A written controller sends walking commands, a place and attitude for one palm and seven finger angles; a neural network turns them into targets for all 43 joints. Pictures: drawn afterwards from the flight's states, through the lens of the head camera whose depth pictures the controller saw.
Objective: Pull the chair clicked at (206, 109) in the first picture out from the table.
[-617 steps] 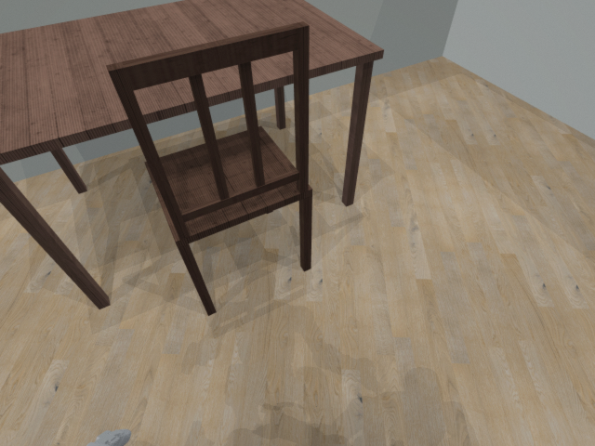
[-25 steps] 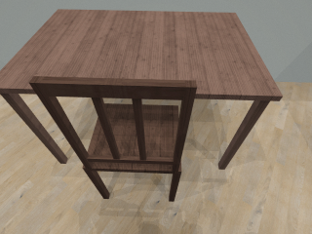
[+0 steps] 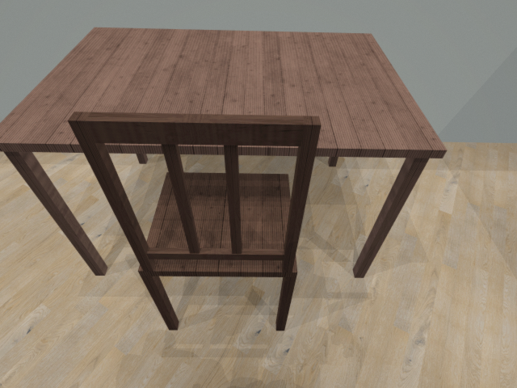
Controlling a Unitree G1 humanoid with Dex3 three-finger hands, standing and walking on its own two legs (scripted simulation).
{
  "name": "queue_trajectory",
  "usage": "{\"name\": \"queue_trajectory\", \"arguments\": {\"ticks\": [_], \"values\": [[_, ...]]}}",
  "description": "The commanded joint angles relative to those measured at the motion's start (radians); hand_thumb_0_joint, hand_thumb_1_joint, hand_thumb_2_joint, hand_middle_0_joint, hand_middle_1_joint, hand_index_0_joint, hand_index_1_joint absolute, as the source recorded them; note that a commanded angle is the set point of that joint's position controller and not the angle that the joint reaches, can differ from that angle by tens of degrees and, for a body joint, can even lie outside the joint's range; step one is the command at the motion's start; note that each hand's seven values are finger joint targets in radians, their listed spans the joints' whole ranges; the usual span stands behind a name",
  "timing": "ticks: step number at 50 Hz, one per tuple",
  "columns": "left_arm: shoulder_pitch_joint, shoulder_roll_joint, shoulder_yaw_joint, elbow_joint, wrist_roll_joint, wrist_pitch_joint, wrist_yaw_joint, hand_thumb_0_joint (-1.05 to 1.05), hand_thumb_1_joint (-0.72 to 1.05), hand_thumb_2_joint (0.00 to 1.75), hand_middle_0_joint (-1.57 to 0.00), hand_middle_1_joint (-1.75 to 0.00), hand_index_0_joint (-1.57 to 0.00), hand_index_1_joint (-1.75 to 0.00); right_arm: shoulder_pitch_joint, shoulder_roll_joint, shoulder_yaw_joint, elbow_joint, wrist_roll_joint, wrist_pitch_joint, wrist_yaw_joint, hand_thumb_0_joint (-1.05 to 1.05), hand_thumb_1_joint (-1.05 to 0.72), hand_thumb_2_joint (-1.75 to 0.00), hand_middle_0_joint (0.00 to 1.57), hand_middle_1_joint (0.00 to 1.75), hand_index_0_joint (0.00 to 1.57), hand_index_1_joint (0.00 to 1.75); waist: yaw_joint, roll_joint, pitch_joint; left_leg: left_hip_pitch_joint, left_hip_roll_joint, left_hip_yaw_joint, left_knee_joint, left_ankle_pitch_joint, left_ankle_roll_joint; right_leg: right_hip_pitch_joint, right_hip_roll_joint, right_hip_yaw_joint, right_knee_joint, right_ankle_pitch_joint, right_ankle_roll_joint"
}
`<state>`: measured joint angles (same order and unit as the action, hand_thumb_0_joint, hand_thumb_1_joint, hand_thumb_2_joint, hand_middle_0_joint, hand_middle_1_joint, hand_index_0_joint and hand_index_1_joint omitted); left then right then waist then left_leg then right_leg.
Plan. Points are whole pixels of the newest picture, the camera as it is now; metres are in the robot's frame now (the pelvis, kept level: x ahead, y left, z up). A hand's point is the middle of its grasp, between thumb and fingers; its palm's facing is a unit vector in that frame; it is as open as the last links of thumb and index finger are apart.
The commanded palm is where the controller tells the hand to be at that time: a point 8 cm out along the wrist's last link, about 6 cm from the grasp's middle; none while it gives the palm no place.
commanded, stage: come to a stop and stand still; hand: left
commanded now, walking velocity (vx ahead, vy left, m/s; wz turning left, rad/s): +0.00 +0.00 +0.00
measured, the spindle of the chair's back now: (184, 206) +0.48 +0.20 -0.04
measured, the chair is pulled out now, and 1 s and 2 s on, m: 0.00 0.00 0.00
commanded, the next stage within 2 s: look again from close up in 0.38 s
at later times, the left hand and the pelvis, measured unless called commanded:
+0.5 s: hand out of the picture -0.06 +0.17 -0.16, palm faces +0.03 -0.98 -0.19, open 7.4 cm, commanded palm none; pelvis -0.02 +0.01 +0.01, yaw +0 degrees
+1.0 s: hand out of the picture +0.02 +0.16 -0.16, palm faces +0.01 -0.98 -0.18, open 7.4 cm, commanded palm none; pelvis +0.03 -0.01 +0.02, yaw +0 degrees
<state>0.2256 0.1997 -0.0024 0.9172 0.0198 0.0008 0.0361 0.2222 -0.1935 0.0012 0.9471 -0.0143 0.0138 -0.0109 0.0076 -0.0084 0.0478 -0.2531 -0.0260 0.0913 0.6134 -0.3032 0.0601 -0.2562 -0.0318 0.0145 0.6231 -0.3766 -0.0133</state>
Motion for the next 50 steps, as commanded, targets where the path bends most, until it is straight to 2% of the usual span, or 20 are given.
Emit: {"name": "queue_trajectory", "arguments": {"ticks": [1, 2, 3, 5, 7, 9, 11, 13, 16, 18, 19, 21, 25, 28, 33, 37, 38, 40, 44, 50], "values": [[0.017, 0.155, 0.022, -0.042, 0.004, 0.005, -0.003, 0.0, 0.9, 0.9, -0.2, -0.3, -0.2, -0.3, 0.066, -0.09, -0.034, -0.047, -0.009, 0.008, 0.01, 0.0, -0.9, -0.9, 0.2, 0.3, 0.2, 0.3, -0.051, -0.061, 0.073, 0.028, 0.028, -0.081, -0.096, -0.174, -0.029, -0.267, -0.136, 0.201, -0.323, -0.329, -0.086], [0.002, 0.155, 0.024, -0.051, 0.002, 0.01, -0.003, 0.0, 0.9, 0.9, -0.2, -0.3, -0.2, -0.3, 0.087, -0.083, -0.033, -0.037, -0.011, 0.004, 0.012, 0.0, -0.9, -0.9, 0.2, 0.3, 0.2, 0.3, -0.059, -0.028, 0.074, 0.036, 0.044, -0.111, -0.123, -0.202, -0.023, -0.311, -0.107, 0.163, -0.308, -0.376, -0.069], [-0.006, 0.149, 0.026, -0.059, 0.004, 0.013, -0.001, 0.0, 0.9, 0.9, -0.2, -0.3, -0.2, -0.3, 0.096, -0.087, -0.036, -0.032, -0.011, 0.006, 0.011, 0.0, -0.9, -0.9, 0.2, 0.3, 0.2, 0.3, -0.055, -0.053, 0.103, -0.017, 0.063, -0.14, -0.164, -0.252, -0.014, -0.292, -0.07, 0.129, -0.275, -0.36, -0.052], [0.026, 0.128, 0.032, -0.057, 0.004, 0.016, 0.001, 0.0, 0.9, 0.9, -0.2, -0.3, -0.2, -0.3, 0.097, -0.113, -0.039, -0.033, -0.014, 0.0, 0.01, 0.0, -0.9, -0.9, 0.2, 0.3, 0.2, 0.3, -0.033, -0.046, 0.12, -0.118, 0.103, -0.213, -0.252, -0.302, 0.0, -0.217, -0.027, 0.088, -0.2, -0.272, -0.032], [0.073, 0.093, 0.035, -0.04, 0.003, 0.014, -0.001, 0.0, 0.9, 0.9, -0.2, -0.3, -0.2, -0.3, 0.089, -0.127, -0.041, -0.034, -0.013, -0.011, 0.006, 0.0, -0.9, -0.9, 0.2, 0.3, 0.2, 0.3, -0.014, 0.002, 0.072, -0.169, 0.148, -0.266, -0.343, -0.312, 0.016, -0.091, 0.016, 0.027, -0.095, -0.091, -0.009], [0.134, 0.062, 0.034, -0.014, 0.005, 0.017, -0.005, 0.0, 0.9, 0.9, -0.2, -0.3, -0.2, -0.3, 0.054, -0.133, -0.041, -0.03, -0.006, -0.019, 0.002, 0.0, -0.9, -0.9, 0.2, 0.3, 0.2, 0.3, 0.02, 0.096, 0.008, -0.224, 0.186, -0.298, -0.397, -0.331, 0.04, 0.021, 0.03, -0.017, 0.024, 0.011, 0.001], [0.189, 0.044, 0.031, 0.016, 0.006, 0.019, -0.006, 0.0, 0.9, 0.9, -0.2, -0.3, -0.2, -0.3, 0.025, -0.133, -0.042, -0.031, -0.002, -0.018, 0.0, 0.0, -0.9, -0.9, 0.2, 0.3, 0.2, 0.3, 0.04, 0.115, -0.037, -0.235, 0.201, -0.296, -0.408, -0.349, 0.055, 0.064, 0.028, -0.025, 0.063, 0.017, 0.003], [0.2, 0.038, 0.03, 0.032, 0.007, 0.017, -0.006, 0.0, 0.9, 0.9, -0.2, -0.3, -0.2, -0.3, 0.025, -0.118, -0.042, -0.017, 0.001, -0.018, -0.002, 0.0, -0.9, -0.9, 0.2, 0.3, 0.2, 0.3, 0.041, 0.106, -0.041, -0.219, 0.199, -0.286, -0.392, -0.323, 0.061, 0.068, 0.022, -0.02, 0.03, 0.033, 0.003], [0.186, 0.04, 0.021, 0.049, 0.003, -0.002, -0.002, 0.0, 0.9, 0.9, -0.2, -0.3, -0.2, -0.3, 0.069, -0.084, -0.033, 0.011, 0.002, -0.021, -0.004, 0.0, -0.9, -0.9, 0.2, 0.3, 0.2, 0.3, 0.017, 0.04, 0.01, -0.153, 0.142, -0.252, -0.322, -0.246, 0.027, 0.02, -0.025, 0.068, -0.179, 0.014, -0.02], [0.149, 0.051, 0.017, 0.056, -0.001, -0.012, -0.004, 0.0, 0.9, 0.9, -0.2, -0.3, -0.2, -0.3, 0.099, -0.064, -0.03, 0.028, 0.004, -0.018, -0.005, 0.0, -0.9, -0.9, 0.2, 0.3, 0.2, 0.3, -0.013, -0.019, 0.039, -0.072, 0.106, -0.211, -0.286, -0.194, 0.002, -0.094, -0.049, 0.13, -0.247, -0.091, -0.044], [0.141, 0.053, 0.015, 0.059, -0.001, -0.012, -0.003, 0.0, 0.9, 0.9, -0.2, -0.3, -0.2, -0.3, 0.113, -0.068, -0.032, 0.037, 0.003, -0.017, -0.004, 0.0, -0.9, -0.9, 0.2, 0.3, 0.2, 0.3, -0.021, -0.02, 0.052, -0.044, 0.103, -0.205, -0.28, -0.195, -0.004, -0.144, -0.054, 0.13, -0.256, -0.133, -0.043], [0.152, 0.047, 0.013, 0.074, -0.001, -0.013, 0.0, 0.0, 0.9, 0.9, -0.2, -0.3, -0.2, -0.3, 0.137, -0.068, -0.03, 0.055, 0.003, -0.021, -0.005, 0.0, -0.9, -0.9, 0.2, 0.3, 0.2, 0.3, -0.026, -0.009, 0.037, -0.011, 0.114, -0.21, -0.293, -0.173, -0.003, -0.151, -0.041, 0.122, -0.248, -0.108, -0.035], [0.193, 0.032, 0.004, 0.106, -0.001, -0.021, 0.002, 0.0, 0.9, 0.9, -0.2, -0.3, -0.2, -0.3, 0.126, -0.059, -0.024, 0.072, 0.009, -0.031, -0.005, 0.0, -0.9, -0.9, 0.2, 0.3, 0.2, 0.3, -0.014, -0.027, 0.024, -0.01, 0.119, -0.2, -0.305, -0.129, -0.003, -0.106, -0.043, 0.11, -0.253, -0.033, -0.026], [0.204, 0.026, 0.002, 0.122, -0.002, -0.024, 0.002, 0.0, 0.9, 0.9, -0.2, -0.3, -0.2, -0.3, 0.121, -0.049, -0.02, 0.085, 0.011, -0.034, -0.006, 0.0, -0.9, -0.9, 0.2, 0.3, 0.2, 0.3, -0.009, -0.001, 0.035, -0.013, 0.12, -0.198, -0.324, -0.118, -0.003, -0.094, -0.038, 0.104, -0.255, -0.008, -0.024], [0.215, 0.017, -0.004, 0.143, -0.002, -0.031, 0.006, 0.0, 0.9, 0.9, -0.2, -0.3, -0.2, -0.3, 0.115, -0.036, -0.012, 0.109, 0.015, -0.044, -0.009, 0.0, -0.9, -0.9, 0.2, 0.3, 0.2, 0.3, -0.004, -0.005, 0.02, 0.02, 0.117, -0.175, -0.304, 0.002, -0.005, -0.058, -0.049, 0.093, -0.247, 0.114, -0.022], [0.209, 0.018, -0.005, 0.153, -0.005, -0.036, 0.009, 0.0, 0.9, 0.9, -0.2, -0.3, -0.2, -0.3, 0.116, -0.035, -0.007, 0.123, 0.015, -0.055, -0.013, 0.0, -0.9, -0.9, 0.2, 0.3, 0.2, 0.3, -0.003, -0.006, -0.047, 0.081, 0.118, -0.153, -0.26, 0.186, -0.006, -0.003, -0.062, 0.091, -0.224, 0.259, -0.02], [0.202, 0.021, -0.005, 0.154, -0.006, -0.036, 0.01, 0.0, 0.9, 0.9, -0.2, -0.3, -0.2, -0.3, 0.111, -0.028, -0.005, 0.127, 0.016, -0.054, -0.015, 0.0, -0.9, -0.9, 0.2, 0.3, 0.2, 0.3, -0.001, -0.007, -0.024, 0.076, 0.119, -0.151, -0.261, 0.202, -0.006, -0.003, -0.059, 0.089, -0.228, 0.27, -0.02], [0.198, 0.022, -0.006, 0.158, -0.006, -0.036, 0.012, 0.0, 0.9, 0.9, -0.2, -0.3, -0.2, -0.3, 0.111, -0.032, -0.004, 0.132, 0.015, -0.055, -0.017, 0.0, -0.9, -0.9, 0.2, 0.3, 0.2, 0.3, -0.001, 0.001, -0.034, 0.089, 0.119, -0.149, -0.25, 0.251, -0.008, 0.011, -0.065, 0.088, -0.221, 0.307, -0.02], [0.182, 0.025, -0.006, 0.162, -0.007, -0.032, 0.012, 0.0, 0.9, 0.9, -0.2, -0.3, -0.2, -0.3, 0.105, -0.033, -0.002, 0.14, 0.014, -0.051, -0.019, 0.0, -0.9, -0.9, 0.2, 0.3, 0.2, 0.3, -0.002, 0.019, 0.009, 0.082, 0.121, -0.144, -0.259, 0.244, -0.012, 0.007, -0.062, 0.089, -0.233, 0.3, -0.02], [0.171, 0.035, -0.005, 0.162, -0.008, -0.032, 0.012, 0.0, 0.9, 0.9, -0.2, -0.3, -0.2, -0.3, 0.103, -0.038, 0.0, 0.146, 0.013, -0.05, -0.02, 0.0, -0.9, -0.9, 0.2, 0.3, 0.2, 0.3, -0.001, 0.005, -0.005, 0.105, 0.123, -0.143, -0.263, 0.262, -0.013, 0.031, -0.066, 0.085, -0.241, 0.319, -0.02]]}}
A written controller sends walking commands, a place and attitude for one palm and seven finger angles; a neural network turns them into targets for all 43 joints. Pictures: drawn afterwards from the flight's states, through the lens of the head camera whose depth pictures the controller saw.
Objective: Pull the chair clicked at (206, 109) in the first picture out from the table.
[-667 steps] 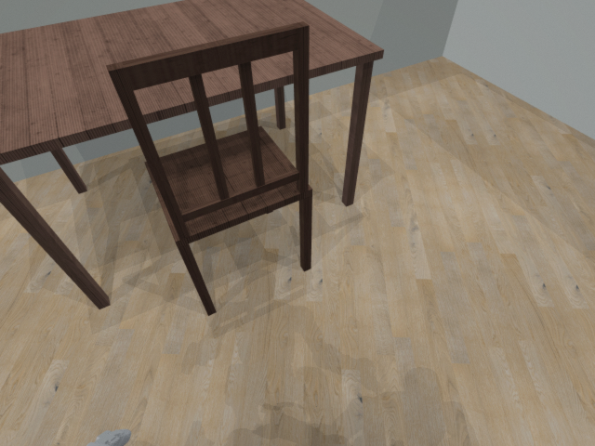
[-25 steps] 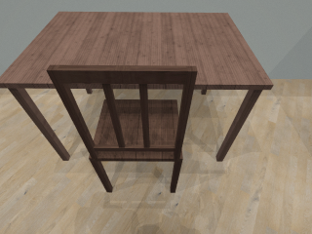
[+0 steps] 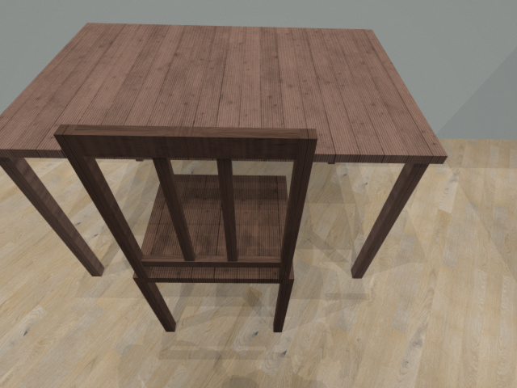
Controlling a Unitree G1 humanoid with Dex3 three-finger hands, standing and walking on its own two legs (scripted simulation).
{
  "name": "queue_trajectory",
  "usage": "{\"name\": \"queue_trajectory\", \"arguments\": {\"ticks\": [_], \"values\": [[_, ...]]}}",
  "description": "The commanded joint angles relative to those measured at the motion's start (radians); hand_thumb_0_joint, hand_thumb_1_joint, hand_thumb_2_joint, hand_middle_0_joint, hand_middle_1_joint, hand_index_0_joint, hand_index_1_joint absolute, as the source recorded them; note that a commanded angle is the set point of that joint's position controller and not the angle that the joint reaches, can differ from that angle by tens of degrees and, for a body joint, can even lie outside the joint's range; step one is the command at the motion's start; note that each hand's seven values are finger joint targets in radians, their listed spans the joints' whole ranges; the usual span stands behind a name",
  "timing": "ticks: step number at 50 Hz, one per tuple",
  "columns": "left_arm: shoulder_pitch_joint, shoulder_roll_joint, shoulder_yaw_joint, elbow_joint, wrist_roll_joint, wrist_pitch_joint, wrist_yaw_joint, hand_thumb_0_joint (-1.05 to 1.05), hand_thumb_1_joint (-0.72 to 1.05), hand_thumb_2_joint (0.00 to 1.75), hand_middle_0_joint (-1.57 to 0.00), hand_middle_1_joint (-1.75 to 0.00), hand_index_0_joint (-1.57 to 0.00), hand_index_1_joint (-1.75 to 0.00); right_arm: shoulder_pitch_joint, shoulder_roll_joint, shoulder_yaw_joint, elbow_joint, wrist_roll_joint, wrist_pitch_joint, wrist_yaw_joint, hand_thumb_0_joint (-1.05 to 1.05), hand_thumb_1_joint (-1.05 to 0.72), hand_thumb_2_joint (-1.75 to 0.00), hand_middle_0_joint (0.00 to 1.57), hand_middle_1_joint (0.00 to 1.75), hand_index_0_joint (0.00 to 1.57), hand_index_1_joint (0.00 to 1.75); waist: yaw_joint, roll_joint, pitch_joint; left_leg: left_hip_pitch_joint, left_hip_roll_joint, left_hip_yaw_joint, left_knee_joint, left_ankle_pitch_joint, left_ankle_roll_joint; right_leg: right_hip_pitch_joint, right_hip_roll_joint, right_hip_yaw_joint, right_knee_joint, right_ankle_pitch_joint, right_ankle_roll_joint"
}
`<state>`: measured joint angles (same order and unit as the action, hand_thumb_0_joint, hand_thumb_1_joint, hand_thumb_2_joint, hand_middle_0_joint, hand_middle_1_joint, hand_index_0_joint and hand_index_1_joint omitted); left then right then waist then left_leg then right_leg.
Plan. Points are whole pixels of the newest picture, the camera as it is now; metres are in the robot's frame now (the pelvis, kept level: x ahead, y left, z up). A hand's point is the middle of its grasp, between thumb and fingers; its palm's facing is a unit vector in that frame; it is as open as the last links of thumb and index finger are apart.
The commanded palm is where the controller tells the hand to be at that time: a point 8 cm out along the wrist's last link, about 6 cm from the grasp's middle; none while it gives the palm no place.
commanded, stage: look again from close up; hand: left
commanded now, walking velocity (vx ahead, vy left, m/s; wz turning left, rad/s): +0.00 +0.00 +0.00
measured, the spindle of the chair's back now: (177, 216) +0.45 +0.20 -0.06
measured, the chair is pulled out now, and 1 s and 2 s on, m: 0.00 0.00 0.00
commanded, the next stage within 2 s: raise the hand toward the chair's back in 0.42 s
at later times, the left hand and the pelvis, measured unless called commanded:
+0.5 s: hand out of the picture +0.00 +0.15 -0.17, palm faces +0.02 -0.98 -0.18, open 7.4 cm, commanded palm none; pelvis +0.01 -0.01 +0.00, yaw +0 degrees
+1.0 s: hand out of the picture +0.13 +0.15 -0.10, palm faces +0.13 -0.99 +0.00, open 9.7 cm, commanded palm +0.13 +0.21 -0.06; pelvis -0.03 -0.04 -0.09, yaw +4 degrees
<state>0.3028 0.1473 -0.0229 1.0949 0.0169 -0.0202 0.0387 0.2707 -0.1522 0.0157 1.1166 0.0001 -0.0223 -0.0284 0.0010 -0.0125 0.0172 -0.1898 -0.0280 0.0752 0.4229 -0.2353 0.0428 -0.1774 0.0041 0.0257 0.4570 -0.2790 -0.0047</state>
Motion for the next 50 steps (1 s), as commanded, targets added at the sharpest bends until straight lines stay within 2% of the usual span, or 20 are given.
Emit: {"name": "queue_trajectory", "arguments": {"ticks": [1, 25, 26, 27, 28, 29, 30, 31, 32, 34, 36, 37, 38, 39, 40, 43, 44, 47, 49, 50], "values": [[0.093, 0.089, 0.015, -0.014, -0.005, -0.012, 0.009, 0.0, 0.9, 0.9, -0.2, -0.3, -0.2, -0.3, 0.055, -0.083, -0.015, -0.022, -0.002, -0.014, -0.002, 0.0, -0.9, -0.9, 0.2, 0.3, 0.2, 0.3, 0.004, -0.002, 0.012, 0.057, 0.126, -0.126, -0.071, 0.206, 0.003, -0.044, -0.102, 0.074, -0.073, 0.233, -0.028], [0.098, 0.094, 0.017, -0.008, -0.006, -0.015, 0.009, 0.0, 0.9, 0.9, -0.2, -0.3, -0.2, -0.3, 0.057, -0.083, -0.012, 0.001, -0.001, -0.011, -0.005, 0.0, -0.9, -0.9, 0.2, 0.3, 0.2, 0.3, 0.003, 0.002, 0.038, 0.086, 0.129, -0.123, -0.09, 0.221, -0.005, -0.029, -0.105, 0.071, -0.106, 0.258, -0.033], [0.133, 0.118, 0.024, 0.017, 0.013, -0.038, 0.041, 0.0, 0.9, 0.9, -0.2, -0.3, -0.2, -0.3, -0.022, -0.119, -0.02, -0.072, -0.001, -0.019, 0.005, 0.0, -0.9, -0.9, 0.2, 0.3, 0.2, 0.3, 0.024, -0.035, 0.088, -0.04, 0.136, -0.091, 0.128, 0.276, -0.033, -0.035, -0.148, 0.096, -0.098, 0.563, -0.001], [-0.586, 0.322, 0.12, -1.508, -0.206, -0.239, 0.026, 0.0, 0.88, 0.89, -0.2, -0.3, -0.2, -0.3, 0.013, -0.296, -0.05, -0.43, 0.049, -0.146, -0.04, 0.0, -0.9, -0.9, 0.2, 0.3, 0.2, 0.3, -0.1, 0.13, -0.4, 0.231, 0.025, -0.089, 0.004, 0.325, -0.012, 0.032, -0.053, 0.013, 0.007, 0.445, -0.021], [-0.441, 0.363, 0.162, -1.438, -0.15, -0.214, 0.067, 0.0, 0.85, 0.88, -0.2, -0.29, -0.2, -0.29, -0.102, -0.19, -0.002, -0.377, 0.05, -0.218, -0.079, 0.0, -0.9, -0.9, 0.2, 0.3, 0.2, 0.3, -0.044, 0.206, -0.307, 0.253, 0.071, -0.043, 0.012, 0.342, -0.012, -0.036, -0.014, -0.013, 0.015, 0.246, -0.021], [-0.205, 0.192, 0.073, -1.223, -0.14, -0.172, 0.09, 0.0, 0.83, 0.87, -0.19, -0.29, -0.19, -0.29, -0.077, -0.231, -0.034, -0.352, 0.021, -0.265, -0.071, 0.0, -0.9, -0.9, 0.2, 0.3, 0.2, 0.3, -0.042, 0.234, -0.313, 0.205, 0.067, -0.061, 0.007, 0.312, -0.031, -0.068, -0.002, -0.063, 0.038, 0.119, -0.035], [0.099, -0.031, -0.047, -0.927, -0.15, -0.06, 0.096, 0.0, 0.81, 0.86, -0.19, -0.29, -0.19, -0.29, -0.054, -0.166, -0.03, -0.326, 0.043, -0.277, -0.052, 0.0, -0.9, -0.9, 0.2, 0.3, 0.2, 0.3, -0.044, 0.122, -0.139, 0.074, 0.069, -0.091, 0.011, 0.241, -0.023, -0.132, -0.015, -0.09, 0.048, 0.075, -0.027], [0.01, -0.025, -0.044, -1.114, -0.197, -0.067, 0.078, 0.0, 0.78, 0.85, -0.19, -0.28, -0.19, -0.28, -0.041, -0.214, -0.036, -0.382, 0.051, -0.281, -0.047, 0.0, -0.9, -0.9, 0.2, 0.3, 0.2, 0.3, -0.048, 0.12, -0.105, 0.018, 0.056, -0.117, 0.047, 0.167, -0.018, -0.137, -0.021, -0.103, 0.047, 0.111, -0.021], [-0.053, 0.008, -0.037, -1.172, -0.198, -0.117, 0.06, 0.0, 0.76, 0.84, -0.19, -0.28, -0.19, -0.28, -0.073, -0.235, -0.044, -0.42, 0.047, -0.292, -0.05, 0.0, -0.9, -0.9, 0.2, 0.3, 0.2, 0.3, -0.073, 0.071, -0.058, -0.022, 0.051, -0.117, 0.084, 0.087, -0.016, -0.201, -0.021, -0.102, 0.042, 0.077, -0.013], [-0.044, -0.001, -0.012, -1.023, -0.194, -0.215, 0.024, 0.0, 0.71, 0.82, -0.18, -0.27, -0.18, -0.27, -0.07, -0.238, -0.057, -0.457, 0.017, -0.306, -0.048, 0.0, -0.9, -0.9, 0.2, 0.3, 0.2, 0.3, -0.098, -0.141, 0.007, -0.171, 0.021, -0.119, 0.193, -0.047, -0.014, -0.369, -0.012, -0.11, 0.075, -0.068, -0.001], [0.122, -0.038, 0.031, -0.841, -0.222, -0.344, -0.062, 0.0, 0.67, 0.8, -0.18, -0.26, -0.18, -0.26, -0.115, -0.234, -0.069, -0.505, 0.003, -0.307, -0.03, 0.0, -0.9, -0.9, 0.2, 0.3, 0.2, 0.3, -0.031, -0.332, 0.021, -0.382, 0.018, -0.117, 0.292, -0.136, -0.032, -0.508, -0.013, -0.103, 0.164, -0.226, -0.002], [0.207, -0.033, 0.061, -0.828, -0.244, -0.417, -0.12, 0.0, 0.64, 0.79, -0.17, -0.26, -0.17, -0.26, -0.134, -0.232, -0.077, -0.535, -0.003, -0.31, -0.018, 0.0, -0.9, -0.9, 0.2, 0.3, 0.2, 0.3, 0.01, -0.373, -0.026, -0.452, 0.012, -0.106, 0.333, -0.139, -0.037, -0.504, -0.013, -0.083, 0.208, -0.237, -0.004], [0.327, 0.03, 0.141, -0.788, -0.255, -0.479, -0.182, 0.0, 0.62, 0.78, -0.17, -0.26, -0.17, -0.26, -0.145, -0.227, -0.089, -0.56, 0.004, -0.309, 0.003, 0.0, -0.9, -0.9, 0.2, 0.3, 0.2, 0.3, 0.068, -0.307, -0.076, -0.488, 0.0, -0.088, 0.365, -0.111, -0.05, -0.458, -0.019, -0.048, 0.249, -0.179, -0.019], [0.331, 0.03, 0.142, -0.824, -0.269, -0.54, -0.249, 0.0, 0.6, 0.77, -0.17, -0.25, -0.17, -0.25, -0.158, -0.231, -0.09, -0.597, 0.001, -0.306, 0.023, 0.0, -0.9, -0.9, 0.2, 0.3, 0.2, 0.3, 0.071, -0.246, -0.14, -0.509, -0.01, -0.078, 0.403, -0.077, -0.054, -0.427, -0.024, -0.046, 0.315, -0.079, -0.024], [0.309, 0.095, 0.198, -0.833, -0.27, -0.592, -0.307, 0.0, 0.57, 0.76, -0.17, -0.25, -0.17, -0.25, -0.18, -0.237, -0.1, -0.631, 0.004, -0.3, 0.034, 0.0, -0.9, -0.9, 0.2, 0.3, 0.2, 0.3, 0.069, -0.194, -0.192, -0.541, -0.014, -0.068, 0.455, -0.055, -0.058, -0.407, -0.035, -0.023, 0.366, 0.021, -0.023], [0.299, 0.185, 0.287, -0.843, -0.227, -0.556, -0.326, 0.0, 0.5, 0.73, -0.16, -0.24, -0.16, -0.24, -0.196, -0.217, -0.108, -0.696, 0.021, -0.24, 0.042, 0.0, -0.9, -0.9, 0.2, 0.3, 0.2, 0.3, 0.105, 0.002, -0.276, -0.61, -0.026, -0.027, 0.519, -0.046, -0.046, -0.407, -0.036, 0.003, 0.444, 0.044, -0.03], [0.211, 0.164, 0.248, -0.996, -0.24, -0.546, -0.318, 0.0, 0.48, 0.72, -0.16, -0.23, -0.16, -0.23, -0.215, -0.215, -0.101, -0.743, 0.02, -0.226, 0.04, 0.0, -0.9, -0.9, 0.2, 0.3, 0.2, 0.3, 0.094, 0.061, -0.289, -0.611, -0.028, -0.02, 0.532, -0.068, -0.04, -0.439, -0.032, 0.004, 0.456, -0.006, -0.032], [0.058, 0.192, 0.287, -1.306, -0.266, -0.588, -0.238, 0.0, 0.41, 0.69, -0.15, -0.22, -0.15, -0.22, -0.179, -0.186, -0.105, -0.767, 0.01, -0.223, 0.026, 0.0, -0.9, -0.9, 0.2, 0.3, 0.2, 0.3, 0.06, 0.169, -0.423, -0.541, 0.0, -0.048, 0.588, -0.015, -0.02, -0.475, -0.015, 0.018, 0.498, 0.036, -0.035], [-0.037, 0.194, 0.255, -1.509, -0.267, -0.659, -0.194, 0.0, 0.36, 0.67, -0.15, -0.22, -0.15, -0.22, -0.146, -0.178, -0.101, -0.746, -0.002, -0.225, 0.009, 0.0, -0.9, -0.9, 0.2, 0.3, 0.2, 0.3, 0.012, 0.189, -0.488, -0.499, 0.017, -0.077, 0.628, 0.031, -0.01, -0.521, -0.001, 0.014, 0.524, 0.063, -0.033], [-0.033, 0.173, 0.22, -1.511, -0.262, -0.69, -0.189, 0.0, 0.34, 0.66, -0.14, -0.21, -0.14, -0.21, -0.135, -0.17, -0.096, -0.719, -0.005, -0.23, 0.003, 0.0, -0.9, -0.9, 0.2, 0.3, 0.2, 0.3, -0.007, 0.189, -0.467, -0.493, 0.024, -0.089, 0.644, 0.042, -0.009, -0.569, 0.005, 0.006, 0.532, 0.055, -0.035]]}}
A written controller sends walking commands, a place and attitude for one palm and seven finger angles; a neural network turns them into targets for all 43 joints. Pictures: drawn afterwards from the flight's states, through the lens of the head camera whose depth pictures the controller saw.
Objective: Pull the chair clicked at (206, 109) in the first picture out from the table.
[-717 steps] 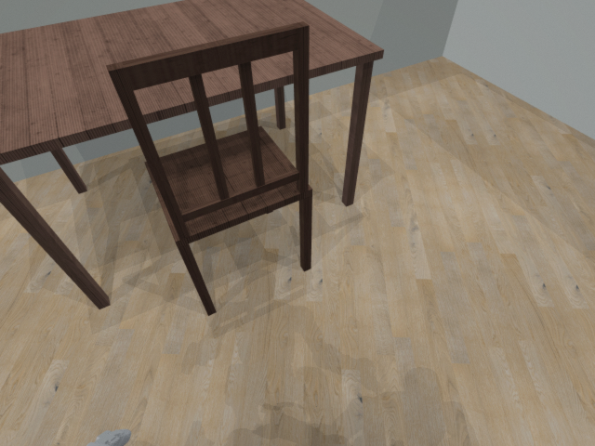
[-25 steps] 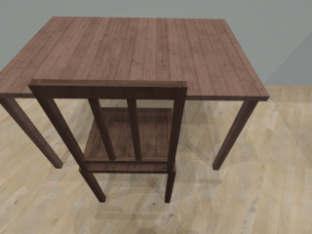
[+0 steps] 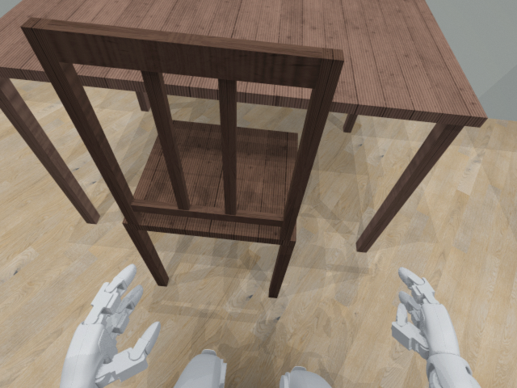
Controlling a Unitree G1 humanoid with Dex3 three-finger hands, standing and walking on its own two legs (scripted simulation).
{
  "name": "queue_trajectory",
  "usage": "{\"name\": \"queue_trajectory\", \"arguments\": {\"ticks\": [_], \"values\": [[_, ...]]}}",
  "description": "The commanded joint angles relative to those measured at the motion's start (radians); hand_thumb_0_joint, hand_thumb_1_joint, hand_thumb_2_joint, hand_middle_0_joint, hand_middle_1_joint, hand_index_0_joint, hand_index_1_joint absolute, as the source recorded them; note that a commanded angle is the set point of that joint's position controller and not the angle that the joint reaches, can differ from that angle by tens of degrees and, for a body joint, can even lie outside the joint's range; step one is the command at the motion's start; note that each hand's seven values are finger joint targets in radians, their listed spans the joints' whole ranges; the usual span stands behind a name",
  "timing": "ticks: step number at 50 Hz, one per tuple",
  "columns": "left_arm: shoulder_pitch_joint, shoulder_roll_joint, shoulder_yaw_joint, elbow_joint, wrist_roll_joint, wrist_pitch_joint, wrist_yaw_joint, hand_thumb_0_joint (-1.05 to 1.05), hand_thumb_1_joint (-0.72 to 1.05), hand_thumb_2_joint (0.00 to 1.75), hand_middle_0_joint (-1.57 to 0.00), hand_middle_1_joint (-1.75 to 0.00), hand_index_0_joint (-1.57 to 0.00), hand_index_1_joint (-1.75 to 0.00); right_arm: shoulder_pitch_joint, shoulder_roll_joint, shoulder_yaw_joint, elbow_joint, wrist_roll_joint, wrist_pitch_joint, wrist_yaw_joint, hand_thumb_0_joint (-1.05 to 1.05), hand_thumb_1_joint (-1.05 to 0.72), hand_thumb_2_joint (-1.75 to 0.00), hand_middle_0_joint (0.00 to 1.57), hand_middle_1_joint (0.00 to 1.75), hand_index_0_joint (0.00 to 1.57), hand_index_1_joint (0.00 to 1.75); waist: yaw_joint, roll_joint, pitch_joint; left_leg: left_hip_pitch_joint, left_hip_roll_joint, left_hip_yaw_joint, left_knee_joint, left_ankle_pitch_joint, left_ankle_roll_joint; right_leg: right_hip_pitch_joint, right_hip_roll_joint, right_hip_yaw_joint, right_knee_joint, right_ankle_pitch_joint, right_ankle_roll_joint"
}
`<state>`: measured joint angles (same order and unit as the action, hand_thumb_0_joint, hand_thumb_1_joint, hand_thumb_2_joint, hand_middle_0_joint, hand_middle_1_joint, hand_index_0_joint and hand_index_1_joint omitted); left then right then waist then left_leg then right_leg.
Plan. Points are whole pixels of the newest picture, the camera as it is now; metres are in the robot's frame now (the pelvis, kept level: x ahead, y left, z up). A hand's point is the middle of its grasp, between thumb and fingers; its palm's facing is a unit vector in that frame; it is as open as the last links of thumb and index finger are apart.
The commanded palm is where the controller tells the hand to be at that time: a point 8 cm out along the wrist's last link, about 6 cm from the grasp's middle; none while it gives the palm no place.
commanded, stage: raise the hand toward the chair's back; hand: left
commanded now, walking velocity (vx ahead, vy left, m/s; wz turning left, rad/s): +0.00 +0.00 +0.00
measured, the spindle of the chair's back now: (171, 154) +0.50 +0.21 +0.03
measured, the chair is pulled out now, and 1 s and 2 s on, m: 0.00 0.00 0.00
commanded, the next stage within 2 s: aim the fingers beside a spindle in 1.62 s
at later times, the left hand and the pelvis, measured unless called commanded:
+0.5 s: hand (114, 292) +0.23 +0.22 +0.05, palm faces +0.07 -0.99 -0.09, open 14.1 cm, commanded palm +0.20 +0.26 +0.04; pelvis +0.00 +0.02 +0.00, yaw +0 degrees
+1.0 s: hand (104, 290) +0.23 +0.23 +0.04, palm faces -0.03 -1.00 -0.04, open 16.9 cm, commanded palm +0.22 +0.30 +0.05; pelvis +0.00 +0.04 +0.01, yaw +0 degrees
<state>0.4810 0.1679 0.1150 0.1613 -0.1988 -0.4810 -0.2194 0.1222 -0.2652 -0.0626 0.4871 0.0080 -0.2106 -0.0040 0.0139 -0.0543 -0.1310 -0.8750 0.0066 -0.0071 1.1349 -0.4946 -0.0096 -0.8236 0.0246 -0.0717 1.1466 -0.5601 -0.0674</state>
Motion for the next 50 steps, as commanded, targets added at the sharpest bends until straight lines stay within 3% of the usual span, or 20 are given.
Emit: {"name": "queue_trajectory", "arguments": {"ticks": [1, 3, 6, 7, 8, 10, 13, 15, 18, 21, 23, 26, 30, 33, 35, 38, 42, 45, 48, 50], "values": [[-0.238, 0.122, 0.025, -0.576, -0.04, -0.255, 0.055, 0.0, 0.32, 0.65, -0.14, -0.21, -0.14, -0.21, 0.016, -0.063, -0.008, -0.071, -0.013, -0.055, -0.025, 0.0, -0.9, -0.9, 0.2, 0.3, 0.2, 0.3, -0.054, 0.229, -0.278, 0.182, -0.003, -0.018, -0.048, 0.285, 0.044, 0.009, -0.011, 0.096, -0.152, 0.306, 0.028], [-0.289, 0.084, -0.056, -0.527, -0.044, -0.273, 0.002, 0.0, 0.27, 0.63, -0.14, -0.2, -0.14, -0.2, 0.015, -0.079, 0.007, -0.042, -0.012, -0.081, -0.035, 0.0, -0.9, -0.9, 0.2, 0.3, 0.2, 0.3, -0.111, 0.172, -0.231, 0.134, 0.007, -0.04, -0.011, 0.228, 0.054, -0.067, -0.007, 0.092, -0.151, 0.234, 0.036], [-0.22, 0.098, -0.076, -0.292, -0.059, -0.172, -0.11, 0.0, 0.2, 0.6, -0.13, -0.19, -0.13, -0.19, 0.026, -0.11, 0.014, -0.03, 0.012, -0.091, -0.057, 0.0, -0.9, -0.9, 0.2, 0.3, 0.2, 0.3, -0.124, 0.05, -0.119, -0.017, 0.005, -0.047, -0.001, 0.076, 0.05, -0.07, -0.014, 0.12, -0.212, 0.065, 0.047], [-0.188, 0.112, -0.06, -0.225, -0.061, -0.11, -0.143, 0.0, 0.18, 0.59, -0.13, -0.19, -0.13, -0.19, 0.029, -0.116, 0.014, -0.039, 0.024, -0.084, -0.065, 0.0, -0.9, -0.9, 0.2, 0.3, 0.2, 0.3, -0.109, -0.001, -0.133, -0.043, 0.0, -0.043, -0.005, 0.058, 0.053, -0.04, -0.02, 0.136, -0.235, 0.026, 0.051], [-0.127, 0.129, -0.03, -0.132, -0.059, -0.035, -0.164, 0.0, 0.15, 0.58, -0.13, -0.18, -0.13, -0.18, 0.018, -0.117, 0.012, -0.046, 0.037, -0.074, -0.07, 0.0, -0.9, -0.9, 0.2, 0.3, 0.2, 0.3, -0.085, -0.003, -0.131, -0.049, -0.004, -0.033, -0.013, 0.052, 0.052, -0.023, -0.024, 0.151, -0.262, 0.001, 0.055], [-0.113, 0.198, 0.063, -0.182, -0.089, 0.091, -0.177, 0.0, 0.11, 0.56, -0.12, -0.18, -0.12, -0.18, -0.003, -0.121, 0.014, -0.097, 0.053, -0.047, -0.079, 0.0, -0.9, -0.9, 0.2, 0.3, 0.2, 0.3, -0.024, -0.028, -0.236, -0.032, -0.022, -0.018, -0.052, 0.072, 0.054, 0.108, -0.043, 0.163, -0.284, 0.003, 0.064], [-0.072, 0.26, 0.238, -0.299, -0.134, 0.173, -0.078, 0.0, 0.04, 0.53, -0.11, -0.16, -0.11, -0.16, -0.037, -0.079, 0.01, -0.127, 0.044, -0.02, -0.086, 0.0, -0.9, -0.9, 0.2, 0.3, 0.2, 0.3, 0.05, -0.03, -0.354, 0.012, -0.025, -0.017, -0.084, 0.172, 0.047, 0.264, -0.05, 0.158, -0.271, 0.133, 0.073], [-0.077, 0.215, 0.245, -0.442, -0.146, 0.13, 0.017, 0.0, -0.01, 0.51, -0.11, -0.16, -0.11, -0.16, -0.004, -0.04, 0.01, -0.122, 0.037, -0.019, -0.078, 0.0, -0.9, -0.9, 0.2, 0.3, 0.2, 0.3, 0.054, 0.012, -0.391, 0.069, -0.015, -0.025, -0.105, 0.254, 0.04, 0.294, -0.044, 0.121, -0.231, 0.309, 0.067], [-0.075, 0.173, 0.193, -0.444, -0.091, 0.024, 0.1, 0.0, -0.08, 0.48, -0.1, -0.15, -0.1, -0.15, 0.017, -0.031, 0.004, -0.071, 0.018, -0.027, -0.065, 0.0, -0.9, -0.9, 0.2, 0.3, 0.2, 0.3, 0.031, 0.054, -0.307, 0.104, 0.0, -0.028, -0.128, 0.315, 0.037, 0.185, -0.021, 0.055, -0.187, 0.368, 0.052], [-0.108, 0.122, 0.074, -0.319, -0.039, -0.052, 0.061, 0.0, -0.15, 0.45, -0.1, -0.14, -0.1, -0.14, 0.032, -0.063, 0.002, -0.034, 0.008, -0.041, -0.052, 0.0, -0.9, -0.9, 0.2, 0.3, 0.2, 0.3, -0.05, 0.057, -0.172, 0.068, 0.006, -0.036, -0.095, 0.251, 0.039, 0.038, -0.022, 0.043, -0.172, 0.288, 0.053], [-0.114, 0.093, 0.006, -0.225, -0.034, -0.053, -0.007, 0.0, -0.2, 0.43, -0.09, -0.13, -0.09, -0.13, 0.035, -0.09, 0.005, -0.037, 0.017, -0.048, -0.055, 0.0, -0.9, -0.9, 0.2, 0.3, 0.2, 0.3, -0.074, 0.047, -0.11, 0.028, 0.002, -0.038, -0.089, 0.175, 0.045, -0.016, -0.024, 0.054, -0.194, 0.197, 0.05], [-0.121, 0.155, 0.032, -0.278, -0.072, -0.028, -0.086, 0.0, -0.27, 0.4, -0.08, -0.12, -0.08, -0.12, 0.057, -0.119, -0.002, -0.066, 0.034, -0.064, -0.069, 0.0, -0.9, -0.9, 0.2, 0.3, 0.2, 0.3, -0.051, 0.096, -0.208, 0.094, 0.0, -0.041, -0.121, 0.158, 0.045, 0.034, -0.027, 0.06, -0.22, 0.157, 0.044], [-0.113, 0.257, 0.183, -0.452, -0.106, -0.008, -0.04, 0.0, -0.36, 0.36, -0.07, -0.1, -0.07, -0.1, 0.064, -0.103, -0.01, -0.084, 0.028, -0.068, -0.078, 0.0, -0.9, -0.9, 0.2, 0.3, 0.2, 0.3, 0.008, 0.147, -0.383, 0.232, 0.001, -0.047, -0.156, 0.323, 0.039, 0.14, -0.021, 0.029, -0.194, 0.308, 0.04], [-0.103, 0.229, 0.206, -0.46, -0.106, -0.024, 0.041, 0.0, -0.43, 0.33, -0.07, -0.09, -0.07, -0.09, 0.059, -0.079, -0.008, -0.062, 0.019, -0.056, -0.069, 0.0, -0.9, -0.9, 0.2, 0.3, 0.2, 0.3, 0.013, 0.154, -0.34, 0.26, 0.005, -0.059, -0.166, 0.396, 0.025, 0.122, -0.013, 0.003, -0.18, 0.343, 0.037], [-0.113, 0.171, 0.149, -0.385, -0.087, -0.023, 0.06, 0.0, -0.48, 0.31, -0.06, -0.08, -0.06, -0.08, 0.052, -0.084, -0.002, -0.061, 0.017, -0.044, -0.059, 0.0, -0.9, -0.9, 0.2, 0.3, 0.2, 0.3, -0.022, 0.133, -0.237, 0.227, 0.011, -0.064, -0.163, 0.347, 0.021, 0.05, -0.013, -0.008, -0.179, 0.301, 0.04], [-0.135, 0.132, 0.065, -0.241, -0.05, 0.01, 0.017, 0.0, -0.5, 0.3, -0.06, -0.08, -0.06, -0.08, 0.052, -0.107, 0.006, -0.071, 0.02, -0.025, -0.053, 0.0, -0.9, -0.9, 0.2, 0.3, 0.2, 0.3, -0.058, 0.088, -0.122, 0.149, 0.011, -0.07, -0.169, 0.208, 0.028, -0.017, -0.01, -0.008, -0.198, 0.202, 0.04], [-0.204, 0.187, 0.064, -0.25, -0.064, 0.059, -0.077, 0.0, -0.5, 0.3, -0.06, -0.08, -0.06, -0.08, 0.064, -0.131, 0.014, -0.113, 0.035, -0.022, -0.066, 0.0, -0.9, -0.9, 0.2, 0.3, 0.2, 0.3, -0.048, 0.086, -0.175, 0.16, 0.004, -0.07, -0.193, 0.145, 0.034, 0.038, -0.01, 0.012, -0.235, 0.163, 0.038], [-0.238, 0.261, 0.155, -0.395, -0.091, 0.05, -0.076, 0.0, -0.5, 0.3, -0.06, -0.08, -0.06, -0.08, 0.074, -0.124, 0.015, -0.121, 0.03, -0.029, -0.072, 0.0, -0.9, -0.9, 0.2, 0.3, 0.2, 0.3, -0.022, 0.148, -0.318, 0.27, 0.006, -0.072, -0.195, 0.266, 0.03, 0.104, -0.011, 0.012, -0.229, 0.244, 0.036], [-0.234, 0.29, 0.219, -0.441, -0.105, 0.016, -0.022, 0.0, -0.5, 0.3, -0.06, -0.08, -0.06, -0.08, 0.073, -0.106, 0.021, -0.095, 0.018, -0.034, -0.07, 0.0, -0.9, -0.9, 0.2, 0.3, 0.2, 0.3, -0.008, 0.168, -0.32, 0.311, 0.013, -0.087, -0.198, 0.352, 0.014, 0.096, -0.006, -0.002, -0.215, 0.276, 0.035], [-0.238, 0.241, 0.19, -0.386, -0.102, 0.0, -0.002, 0.0, -0.5, 0.3, -0.06, -0.08, -0.06, -0.08, 0.068, -0.099, 0.025, -0.082, 0.015, -0.032, -0.066, 0.0, -0.9, -0.9, 0.2, 0.3, 0.2, 0.3, -0.026, 0.16, -0.253, 0.284, 0.015, -0.09, -0.197, 0.322, 0.011, 0.054, -0.006, -0.01, -0.213, 0.249, 0.037]]}}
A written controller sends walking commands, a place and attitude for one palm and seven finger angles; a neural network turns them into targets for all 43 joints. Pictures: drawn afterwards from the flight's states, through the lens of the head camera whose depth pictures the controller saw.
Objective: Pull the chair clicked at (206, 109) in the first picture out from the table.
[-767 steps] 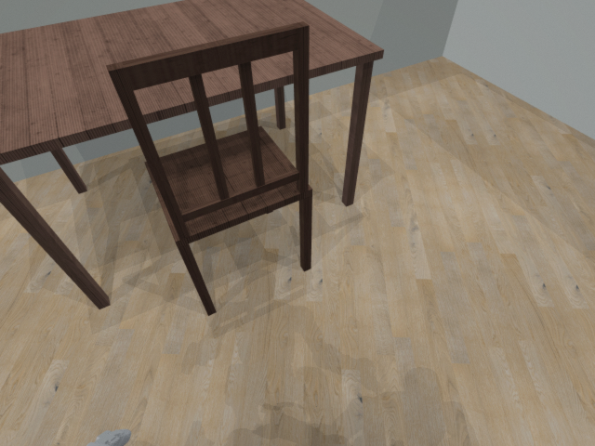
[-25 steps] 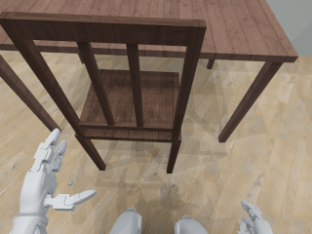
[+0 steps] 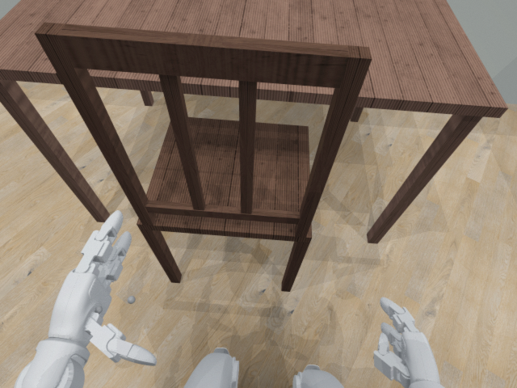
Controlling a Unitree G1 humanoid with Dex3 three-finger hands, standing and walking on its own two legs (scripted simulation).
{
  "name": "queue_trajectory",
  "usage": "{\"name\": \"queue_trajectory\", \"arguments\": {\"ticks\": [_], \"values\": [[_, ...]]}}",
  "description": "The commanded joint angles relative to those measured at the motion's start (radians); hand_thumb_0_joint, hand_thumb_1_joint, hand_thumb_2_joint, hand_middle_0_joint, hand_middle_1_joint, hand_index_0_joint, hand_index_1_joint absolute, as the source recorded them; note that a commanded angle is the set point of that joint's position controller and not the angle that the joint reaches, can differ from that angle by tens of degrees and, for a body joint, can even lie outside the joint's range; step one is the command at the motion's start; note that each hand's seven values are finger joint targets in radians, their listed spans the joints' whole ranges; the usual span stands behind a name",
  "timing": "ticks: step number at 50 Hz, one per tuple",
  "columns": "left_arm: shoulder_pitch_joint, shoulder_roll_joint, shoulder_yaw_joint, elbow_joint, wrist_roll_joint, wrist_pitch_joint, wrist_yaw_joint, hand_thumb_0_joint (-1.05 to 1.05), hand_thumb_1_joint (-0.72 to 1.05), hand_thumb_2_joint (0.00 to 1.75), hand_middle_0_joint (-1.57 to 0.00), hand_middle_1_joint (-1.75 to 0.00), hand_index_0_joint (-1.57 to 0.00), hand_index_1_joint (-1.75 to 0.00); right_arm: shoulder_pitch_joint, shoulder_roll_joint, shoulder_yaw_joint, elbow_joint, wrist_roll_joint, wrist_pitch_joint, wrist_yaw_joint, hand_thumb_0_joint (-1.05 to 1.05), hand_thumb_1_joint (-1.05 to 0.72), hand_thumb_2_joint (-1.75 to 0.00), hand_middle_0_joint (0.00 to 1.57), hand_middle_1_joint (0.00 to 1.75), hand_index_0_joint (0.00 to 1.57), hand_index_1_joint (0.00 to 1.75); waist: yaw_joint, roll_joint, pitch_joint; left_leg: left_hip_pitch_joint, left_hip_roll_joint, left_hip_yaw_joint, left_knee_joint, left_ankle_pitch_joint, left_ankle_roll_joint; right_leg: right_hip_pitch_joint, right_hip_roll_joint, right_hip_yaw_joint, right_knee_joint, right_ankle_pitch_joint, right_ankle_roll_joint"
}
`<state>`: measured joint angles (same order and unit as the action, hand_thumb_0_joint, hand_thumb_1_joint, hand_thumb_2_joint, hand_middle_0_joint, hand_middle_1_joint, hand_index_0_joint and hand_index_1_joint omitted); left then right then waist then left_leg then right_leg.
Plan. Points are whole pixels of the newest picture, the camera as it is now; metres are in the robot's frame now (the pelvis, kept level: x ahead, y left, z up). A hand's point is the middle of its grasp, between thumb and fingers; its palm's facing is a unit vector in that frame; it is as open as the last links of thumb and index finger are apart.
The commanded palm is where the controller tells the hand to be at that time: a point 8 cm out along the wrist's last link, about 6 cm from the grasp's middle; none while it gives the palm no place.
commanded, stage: raise the hand toward the chair's back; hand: left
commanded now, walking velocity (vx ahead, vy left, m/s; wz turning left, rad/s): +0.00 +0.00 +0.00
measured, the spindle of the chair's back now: (187, 156) +0.49 +0.17 +0.02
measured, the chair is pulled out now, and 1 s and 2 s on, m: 0.00 0.00 0.00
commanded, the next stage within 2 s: aim the fingers beside a spindle in 0.62 s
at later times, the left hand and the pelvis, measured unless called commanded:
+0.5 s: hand (125, 281) +0.25 +0.20 +0.04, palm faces +0.01 -1.00 -0.06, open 16.9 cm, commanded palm +0.22 +0.26 +0.05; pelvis +0.00 +0.00 +0.00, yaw +0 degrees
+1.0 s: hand (145, 272) +0.27 +0.18 +0.04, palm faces -0.03 -1.00 -0.04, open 16.9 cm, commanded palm +0.25 +0.24 +0.04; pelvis +0.00 -0.01 +0.00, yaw +0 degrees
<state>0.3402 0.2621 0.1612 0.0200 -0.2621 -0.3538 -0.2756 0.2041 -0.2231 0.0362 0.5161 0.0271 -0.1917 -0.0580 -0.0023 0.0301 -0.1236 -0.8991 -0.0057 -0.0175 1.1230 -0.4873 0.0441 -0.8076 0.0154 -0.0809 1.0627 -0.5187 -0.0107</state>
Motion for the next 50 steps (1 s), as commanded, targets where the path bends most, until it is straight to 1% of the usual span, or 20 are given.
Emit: {"name": "queue_trajectory", "arguments": {"ticks": [1, 3, 4, 5, 9, 11, 13, 16, 19, 23, 27, 28, 32, 33, 36, 38, 40, 45, 48, 50], "values": [[-0.103, 0.125, 0.127, -0.206, -0.033, -0.129, 0.055, 0.0, -0.5, 0.3, -0.06, -0.08, -0.06, -0.08, -0.018, -0.144, -0.072, -0.102, -0.004, -0.051, -0.009, 0.0, -0.9, -0.9, 0.2, 0.3, 0.2, 0.3, -0.017, 0.079, -0.223, 0.287, 0.028, -0.082, -0.187, 0.286, -0.045, 0.015, 0.002, -0.006, -0.125, 0.186, -0.02], [-0.096, 0.109, 0.105, -0.096, -0.02, -0.11, 0.037, 0.0, -0.5, 0.3, -0.06, -0.08, -0.06, -0.08, -0.018, -0.158, -0.074, -0.094, 0.001, -0.044, -0.008, 0.0, -0.9, -0.9, 0.2, 0.3, 0.2, 0.3, -0.032, 0.031, -0.165, 0.231, 0.027, -0.081, -0.19, 0.211, -0.038, -0.006, 0.004, -0.006, -0.136, 0.146, -0.019], [-0.106, 0.102, 0.084, -0.076, -0.019, -0.099, 0.016, 0.0, -0.5, 0.3, -0.06, -0.08, -0.06, -0.08, -0.016, -0.167, -0.073, -0.098, 0.003, -0.043, -0.007, 0.0, -0.9, -0.9, 0.2, 0.3, 0.2, 0.3, -0.037, 0.039, -0.16, 0.222, 0.025, -0.08, -0.195, 0.184, -0.038, -0.01, 0.003, -0.004, -0.139, 0.131, -0.019], [-0.113, 0.112, 0.086, -0.059, -0.022, -0.084, -0.004, 0.0, -0.5, 0.3, -0.06, -0.08, -0.06, -0.08, -0.012, -0.176, -0.077, -0.104, 0.007, -0.042, -0.009, 0.0, -0.9, -0.9, 0.2, 0.3, 0.2, 0.3, -0.037, 0.018, -0.167, 0.214, 0.024, -0.078, -0.2, 0.166, -0.036, 0.001, 0.001, 0.0, -0.147, 0.125, -0.018], [-0.102, 0.146, 0.103, -0.122, -0.043, -0.041, -0.052, 0.0, -0.5, 0.3, -0.06, -0.08, -0.06, -0.08, -0.002, -0.182, -0.08, -0.13, 0.016, -0.051, -0.013, 0.0, -0.9, -0.9, 0.2, 0.3, 0.2, 0.3, -0.013, 0.044, -0.274, 0.278, 0.019, -0.069, -0.218, 0.247, -0.029, 0.094, 0.0, 0.011, -0.171, 0.186, -0.019], [-0.096, 0.175, 0.138, -0.194, -0.052, -0.056, -0.036, 0.0, -0.5, 0.3, -0.06, -0.08, -0.06, -0.08, 0.0, -0.174, -0.085, -0.127, 0.012, -0.058, -0.012, 0.0, -0.9, -0.9, 0.2, 0.3, 0.2, 0.3, -0.001, 0.059, -0.317, 0.328, 0.023, -0.071, -0.215, 0.334, -0.035, 0.115, 0.0, 0.01, -0.169, 0.239, -0.018], [-0.094, 0.201, 0.177, -0.213, -0.05, -0.083, 0.003, 0.0, -0.5, 0.3, -0.06, -0.08, -0.06, -0.08, 0.0, -0.166, -0.085, -0.111, 0.004, -0.061, -0.009, 0.0, -0.9, -0.9, 0.2, 0.3, 0.2, 0.3, 0.001, 0.043, -0.298, 0.321, 0.027, -0.074, -0.212, 0.35, -0.039, 0.103, 0.005, 0.005, -0.162, 0.239, -0.016], [-0.103, 0.147, 0.157, -0.168, -0.051, -0.127, 0.04, 0.0, -0.5, 0.3, -0.06, -0.08, -0.06, -0.08, -0.006, -0.155, -0.084, -0.093, -0.001, -0.06, -0.002, 0.0, -0.9, -0.9, 0.2, 0.3, 0.2, 0.3, -0.013, 0.052, -0.217, 0.278, 0.024, -0.067, -0.206, 0.287, -0.04, 0.056, 0.003, 0.0, -0.155, 0.197, -0.016], [-0.101, 0.122, 0.128, -0.079, -0.033, -0.136, 0.039, 0.0, -0.5, 0.3, -0.06, -0.08, -0.06, -0.08, -0.005, -0.167, -0.084, -0.084, -0.002, -0.054, 0.004, 0.0, -0.9, -0.9, 0.2, 0.3, 0.2, 0.3, -0.028, 0.035, -0.177, 0.23, 0.025, -0.061, -0.198, 0.23, -0.035, 0.029, 0.001, 0.003, -0.151, 0.164, -0.017], [-0.093, 0.131, 0.094, -0.076, -0.029, -0.103, -0.014, 0.0, -0.5, 0.3, -0.06, -0.08, -0.06, -0.08, -0.003, -0.18, -0.087, -0.106, 0.008, -0.051, 0.002, 0.0, -0.9, -0.9, 0.2, 0.3, 0.2, 0.3, -0.028, 0.043, -0.227, 0.244, 0.022, -0.051, -0.202, 0.228, -0.027, 0.072, -0.001, 0.018, -0.167, 0.176, -0.018], [-0.118, 0.175, 0.133, -0.185, -0.048, -0.103, -0.02, 0.0, -0.5, 0.3, -0.06, -0.08, -0.06, -0.08, -0.001, -0.17, -0.085, -0.113, 0.007, -0.058, -0.005, 0.0, -0.9, -0.9, 0.2, 0.3, 0.2, 0.3, -0.016, 0.06, -0.294, 0.288, 0.02, -0.048, -0.201, 0.296, -0.024, 0.128, -0.002, 0.024, -0.174, 0.243, -0.016], [-0.114, 0.196, 0.161, -0.176, -0.049, -0.108, -0.006, 0.0, -0.5, 0.3, -0.06, -0.08, -0.06, -0.08, -0.003, -0.168, -0.085, -0.102, 0.003, -0.057, -0.006, 0.0, -0.9, -0.9, 0.2, 0.3, 0.2, 0.3, -0.017, 0.039, -0.287, 0.274, 0.022, -0.049, -0.194, 0.296, -0.022, 0.125, 0.002, 0.025, -0.173, 0.246, -0.014], [-0.124, 0.144, 0.148, -0.138, -0.056, -0.142, 0.02, 0.0, -0.5, 0.3, -0.06, -0.08, -0.06, -0.08, -0.012, -0.157, -0.08, -0.087, 0.0, -0.058, -0.003, 0.0, -0.9, -0.9, 0.2, 0.3, 0.2, 0.3, -0.024, 0.039, -0.221, 0.239, 0.02, -0.048, -0.186, 0.261, -0.026, 0.084, 0.0, 0.017, -0.16, 0.217, -0.014], [-0.118, 0.155, 0.156, -0.109, -0.046, -0.142, 0.024, 0.0, -0.5, 0.3, -0.06, -0.08, -0.06, -0.08, -0.011, -0.16, -0.081, -0.08, -0.001, -0.055, -0.002, 0.0, -0.9, -0.9, 0.2, 0.3, 0.2, 0.3, -0.025, 0.033, -0.21, 0.231, 0.022, -0.051, -0.186, 0.256, -0.026, 0.074, 0.002, 0.016, -0.158, 0.207, -0.016], [-0.113, 0.119, 0.115, -0.062, -0.044, -0.126, 0.0, 0.0, -0.5, 0.3, -0.06, -0.08, -0.06, -0.08, -0.009, -0.166, -0.08, -0.089, 0.002, -0.051, 0.001, 0.0, -0.9, -0.9, 0.2, 0.3, 0.2, 0.3, -0.033, 0.021, -0.208, 0.217, 0.018, -0.044, -0.183, 0.235, -0.023, 0.075, -0.002, 0.02, -0.163, 0.205, -0.014], [-0.131, 0.127, 0.105, -0.03, -0.038, -0.108, -0.023, 0.0, -0.5, 0.3, -0.06, -0.08, -0.06, -0.08, -0.005, -0.175, -0.082, -0.09, 0.006, -0.048, -0.002, 0.0, -0.9, -0.9, 0.2, 0.3, 0.2, 0.3, -0.044, -0.005, -0.213, 0.207, 0.02, -0.042, -0.171, 0.232, -0.018, 0.072, 0.0, 0.028, -0.164, 0.211, -0.011], [-0.199, 0.126, 0.084, -0.059, -0.04, -0.103, -0.039, 0.0, -0.5, 0.3, -0.06, -0.08, -0.06, -0.08, -0.004, -0.177, -0.08, -0.092, 0.006, -0.051, -0.006, 0.0, -0.9, -0.9, 0.2, 0.3, 0.2, 0.3, -0.05, 0.027, -0.229, 0.216, 0.019, -0.043, -0.169, 0.226, -0.017, 0.067, -0.004, 0.032, -0.163, 0.208, -0.011], [-0.233, 0.181, 0.154, -0.083, -0.047, -0.132, -0.015, 0.0, -0.5, 0.3, -0.06, -0.08, -0.06, -0.08, -0.001, -0.171, -0.078, -0.082, -0.002, -0.056, -0.01, 0.0, -0.9, -0.9, 0.2, 0.3, 0.2, 0.3, -0.031, 0.022, -0.275, 0.214, 0.019, -0.04, -0.155, 0.266, -0.017, 0.095, -0.004, 0.039, -0.148, 0.24, -0.013], [-0.242, 0.184, 0.167, -0.063, -0.039, -0.154, 0.011, 0.0, -0.5, 0.3, -0.06, -0.08, -0.06, -0.08, -0.006, -0.166, -0.079, -0.07, -0.007, -0.055, -0.004, 0.0, -0.9, -0.9, 0.2, 0.3, 0.2, 0.3, -0.024, 0.037, -0.279, 0.212, 0.021, -0.038, -0.148, 0.275, -0.019, 0.08, -0.002, 0.037, -0.136, 0.239, -0.014], [-0.237, 0.149, 0.132, -0.05, -0.032, -0.153, 0.016, 0.0, -0.5, 0.3, -0.06, -0.08, -0.06, -0.08, -0.007, -0.166, -0.078, -0.075, -0.007, -0.051, 0.003, 0.0, -0.9, -0.9, 0.2, 0.3, 0.2, 0.3, -0.026, 0.063, -0.286, 0.221, 0.02, -0.039, -0.148, 0.292, -0.022, 0.069, -0.006, 0.033, -0.123, 0.254, -0.015]]}}
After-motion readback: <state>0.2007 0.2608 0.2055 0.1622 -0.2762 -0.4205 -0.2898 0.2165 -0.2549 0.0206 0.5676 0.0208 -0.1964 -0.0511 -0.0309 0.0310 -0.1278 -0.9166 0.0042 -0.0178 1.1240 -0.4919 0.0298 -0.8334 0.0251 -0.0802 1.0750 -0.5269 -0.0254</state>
